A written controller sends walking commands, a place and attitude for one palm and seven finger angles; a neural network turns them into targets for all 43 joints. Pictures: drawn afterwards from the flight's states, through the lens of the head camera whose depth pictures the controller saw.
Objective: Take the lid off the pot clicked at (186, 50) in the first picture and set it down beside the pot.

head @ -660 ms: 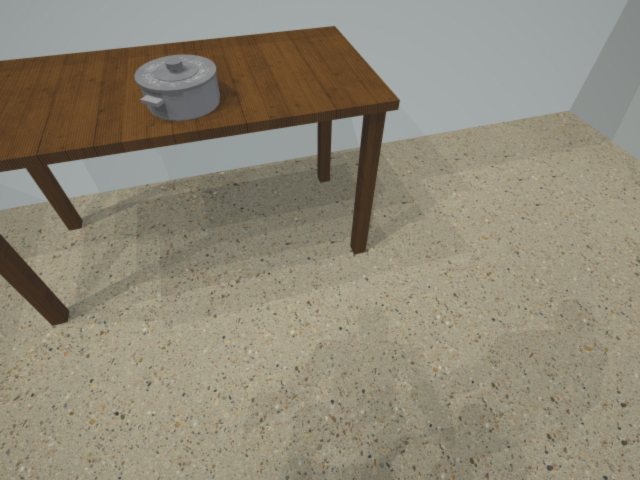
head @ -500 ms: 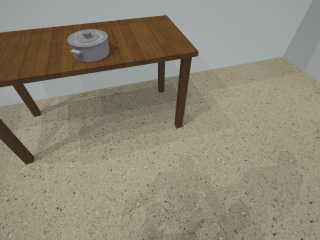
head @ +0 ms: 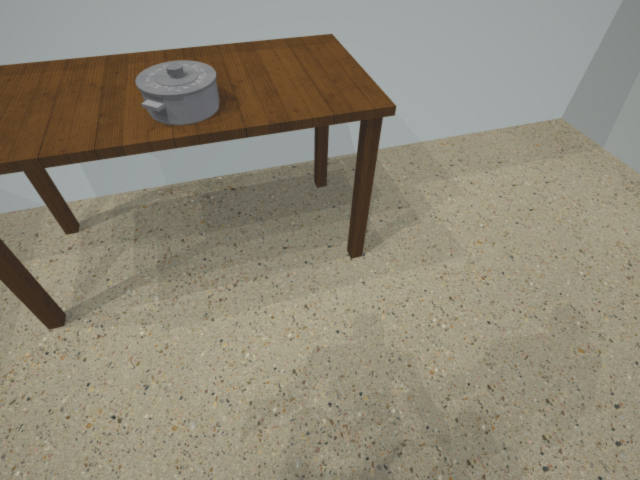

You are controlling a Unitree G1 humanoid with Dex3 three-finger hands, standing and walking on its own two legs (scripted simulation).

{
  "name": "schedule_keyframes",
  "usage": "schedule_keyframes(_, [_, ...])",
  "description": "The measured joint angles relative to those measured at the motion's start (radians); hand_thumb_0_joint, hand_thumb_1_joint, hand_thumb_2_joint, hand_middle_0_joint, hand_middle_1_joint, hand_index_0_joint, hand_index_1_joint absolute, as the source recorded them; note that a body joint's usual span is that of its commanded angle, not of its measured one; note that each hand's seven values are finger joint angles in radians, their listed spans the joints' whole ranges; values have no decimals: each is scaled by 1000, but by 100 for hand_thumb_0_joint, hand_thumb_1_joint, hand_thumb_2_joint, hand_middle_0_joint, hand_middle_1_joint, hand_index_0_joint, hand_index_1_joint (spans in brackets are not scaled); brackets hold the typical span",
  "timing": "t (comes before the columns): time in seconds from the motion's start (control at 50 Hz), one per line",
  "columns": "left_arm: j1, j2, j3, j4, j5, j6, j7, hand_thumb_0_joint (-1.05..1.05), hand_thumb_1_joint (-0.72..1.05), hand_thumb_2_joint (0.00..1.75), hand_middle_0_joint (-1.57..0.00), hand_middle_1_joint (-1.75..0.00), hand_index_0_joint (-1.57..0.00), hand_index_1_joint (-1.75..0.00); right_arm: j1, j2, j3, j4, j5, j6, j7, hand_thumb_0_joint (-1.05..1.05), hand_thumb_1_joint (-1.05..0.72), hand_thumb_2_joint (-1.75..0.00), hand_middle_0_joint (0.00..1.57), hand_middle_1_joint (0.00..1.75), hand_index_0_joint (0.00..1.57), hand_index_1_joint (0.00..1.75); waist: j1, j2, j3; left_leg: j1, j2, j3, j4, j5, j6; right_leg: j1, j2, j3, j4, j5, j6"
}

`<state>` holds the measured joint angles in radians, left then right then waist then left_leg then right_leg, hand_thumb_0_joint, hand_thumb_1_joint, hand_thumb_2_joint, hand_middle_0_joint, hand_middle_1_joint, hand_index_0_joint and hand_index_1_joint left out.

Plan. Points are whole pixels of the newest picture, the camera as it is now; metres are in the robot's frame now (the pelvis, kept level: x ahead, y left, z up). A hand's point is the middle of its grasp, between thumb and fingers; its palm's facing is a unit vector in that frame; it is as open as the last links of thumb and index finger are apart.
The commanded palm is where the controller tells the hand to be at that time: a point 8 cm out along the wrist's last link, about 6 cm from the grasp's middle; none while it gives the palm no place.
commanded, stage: walk to a spot facing it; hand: left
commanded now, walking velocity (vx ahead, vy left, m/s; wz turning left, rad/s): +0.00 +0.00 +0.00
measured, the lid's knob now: (174, 69) +1.05 +0.44 +0.03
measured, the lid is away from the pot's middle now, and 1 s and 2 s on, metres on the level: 0.00 0.00 0.00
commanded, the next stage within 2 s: turn to face it in 0.84 s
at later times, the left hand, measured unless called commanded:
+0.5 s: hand out of the picture +0.05 +0.21 -0.19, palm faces +0.01 -0.99 -0.15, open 7.4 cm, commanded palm none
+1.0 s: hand (228, 368) +0.33 +0.18 -0.18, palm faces +0.13 -0.97 -0.21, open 7.2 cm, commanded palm none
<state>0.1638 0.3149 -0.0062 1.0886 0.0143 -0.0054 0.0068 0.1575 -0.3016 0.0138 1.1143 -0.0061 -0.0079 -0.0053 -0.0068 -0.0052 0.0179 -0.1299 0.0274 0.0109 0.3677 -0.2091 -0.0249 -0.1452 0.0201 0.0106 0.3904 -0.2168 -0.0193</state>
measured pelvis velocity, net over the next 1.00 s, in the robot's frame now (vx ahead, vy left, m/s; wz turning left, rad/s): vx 0.28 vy -0.01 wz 0.12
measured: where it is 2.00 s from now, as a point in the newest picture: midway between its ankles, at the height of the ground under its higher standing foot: (314, 421)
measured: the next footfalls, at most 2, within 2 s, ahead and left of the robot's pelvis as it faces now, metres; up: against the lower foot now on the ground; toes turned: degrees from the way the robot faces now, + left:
right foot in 0.74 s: +0.34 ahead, -0.11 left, +0.00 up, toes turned -7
left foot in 1.12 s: +0.44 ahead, +0.13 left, +0.00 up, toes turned +17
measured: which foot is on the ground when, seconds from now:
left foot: down 0.00-0.74, up 0.76-1.00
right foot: down 0.00-0.36, up 0.38-0.72, down 0.74-1.00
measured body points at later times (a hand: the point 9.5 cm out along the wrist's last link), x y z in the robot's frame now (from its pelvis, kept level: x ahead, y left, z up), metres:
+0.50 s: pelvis +0.08 +0.03 -0.01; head +0.09 +0.05 +0.44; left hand +0.06 +0.26 -0.17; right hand -0.01 -0.18 -0.15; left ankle -0.01 +0.14 -0.75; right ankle +0.05 -0.09 -0.68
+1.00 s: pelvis +0.28 -0.01 -0.01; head +0.28 +0.00 +0.44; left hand +0.33 +0.23 -0.16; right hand +0.35 -0.25 -0.16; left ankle +0.32 +0.12 -0.69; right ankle +0.30 -0.11 -0.75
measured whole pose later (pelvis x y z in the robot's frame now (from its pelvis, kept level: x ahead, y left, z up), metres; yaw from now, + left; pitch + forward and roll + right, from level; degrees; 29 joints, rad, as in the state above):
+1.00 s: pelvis +0.28 -0.01 -0.01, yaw +7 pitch -1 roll -2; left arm 0.22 0.18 0.06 1.01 0.03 -0.06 0.02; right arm 0.25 -0.16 -0.06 1.01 -0.02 -0.01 0.01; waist -0.04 0.01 0.01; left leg -0.55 0.12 0.07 0.97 -0.28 0.01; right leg -0.22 -0.03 -0.25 0.49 -0.26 -0.04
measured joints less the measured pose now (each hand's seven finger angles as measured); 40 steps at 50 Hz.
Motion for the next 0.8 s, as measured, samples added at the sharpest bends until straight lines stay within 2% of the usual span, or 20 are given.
schedule_keyframes(0.14, [10,-6,0,2,1,3,4,1,91,90,-20,-30,-20,-30,7,6,1,4,-3,2,-1,0,-90,-90,20,30,21,30,0,0,-5,-5,-3,0,6,-1,3,-2,-3,0,2,1,4])
schedule_keyframes(0.28, [102,-56,13,-14,7,11,-8,1,91,90,-20,-30,-20,-30,108,55,-10,-5,-14,14,7,0,-90,-90,20,30,20,30,2,1,-39,-75,2,-8,187,-190,42,-22,-4,-21,81,-74,-3])
schedule_keyframes(0.34, [157,-80,23,-8,6,7,-11,1,91,90,-20,-30,-20,-30,165,84,-16,-4,-13,5,9,0,-91,-90,20,30,20,30,1,-9,-41,-74,7,9,213,-162,44,-19,-16,-32,127,-125,6])
schedule_keyframes(0.38, [191,-92,29,4,7,15,-14,1,91,90,-20,-30,-20,-30,199,106,-21,-5,-17,-13,9,0,-91,-90,20,30,20,30,0,-30,-40,-58,-8,30,214,-158,36,-50,-33,-25,226,-193,-4])
schedule_keyframes(0.42, [207,-106,32,19,13,27,-15,1,91,90,-20,-30,-20,-30,238,129,-24,-10,-18,-36,1,0,-91,-90,20,30,20,30,-10,-35,-38,-30,-15,47,188,-182,44,-137,-34,-26,434,-243,-13])
schedule_keyframes(0.46, [199,-114,38,22,16,25,-22,1,91,90,-20,-30,-20,-30,280,156,-22,-6,-15,-53,-7,0,-91,-90,20,30,20,30,-23,-41,-26,11,-24,51,123,-166,48,-231,-45,-39,593,-215,-13])
schedule_keyframes(0.5, [177,-119,42,9,15,18,-29,1,91,90,-20,-30,-20,-29,320,180,-17,10,-12,-64,-12,0,-91,-90,20,30,20,30,-27,-41,-13,56,-27,49,50,-143,49,-311,-64,-56,657,-168,-4])
schedule_keyframes(0.54, [145,-126,45,-12,14,13,-34,1,91,90,-20,-30,-20,-29,352,198,-14,31,-9,-70,-15,0,-90,-90,20,30,20,30,-28,-34,0,100,-26,47,-14,-128,47,-376,-83,-72,648,-120,5])
schedule_keyframes(0.6, [86,-128,52,-44,12,9,-33,2,93,90,-20,-30,-20,-29,384,213,-13,57,-9,-71,-17,0,-90,-90,20,30,21,30,-34,-21,24,161,-18,50,-78,-128,34,-430,-104,-94,529,-53,9])
schedule_keyframes(0.68, [6,-123,59,-83,8,-3,-36,2,93,90,-20,-30,-20,-29,399,210,-20,79,-14,-67,-16,0,-90,-90,20,30,21,30,-56,2,57,231,4,57,-85,-182,7,-409,-93,-125,319,-2,-10])
schedule_keyframes(0.72, [-23,-119,62,-105,10,-24,-36,2,93,90,-20,-30,-19,-29,405,206,-25,87,-11,-61,-14,0,-90,-90,20,30,21,30,-59,12,67,234,24,54,4,-253,-2,-349,-72,-142,234,22,-27])
schedule_keyframes(0.74, [-32,-111,63,-117,14,-43,-34,1,92,90,-20,-30,-20,-29,410,209,-26,90,-6,-57,-11,0,-90,-90,21,30,21,30,-58,1,65,193,26,54,131,-296,6,-317,-76,-140,203,41,-44])
schedule_keyframes(0.8, [-56,-121,66,-130,10,-73,-15,1,92,90,-20,-30,-20,-29,346,193,-40,77,5,-26,-4,0,-90,-90,20,30,21,30,-48,17,78,-49,33,0,706,-287,56,-301,-69,-170,290,3,-48])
